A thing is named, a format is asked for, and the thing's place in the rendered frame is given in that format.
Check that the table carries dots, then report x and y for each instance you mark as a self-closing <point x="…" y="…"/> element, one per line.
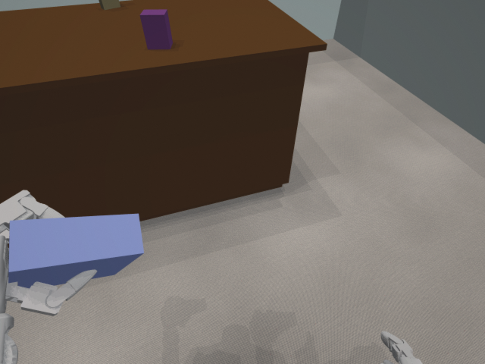
<point x="94" y="123"/>

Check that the left robot hand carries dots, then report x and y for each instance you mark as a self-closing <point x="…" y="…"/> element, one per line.
<point x="41" y="298"/>

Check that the right robot hand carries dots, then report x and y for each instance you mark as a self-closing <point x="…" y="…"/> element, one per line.
<point x="401" y="351"/>

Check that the sponge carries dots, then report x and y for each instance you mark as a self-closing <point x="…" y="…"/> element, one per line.
<point x="54" y="250"/>

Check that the left robot forearm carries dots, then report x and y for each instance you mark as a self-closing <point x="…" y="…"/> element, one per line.
<point x="8" y="348"/>

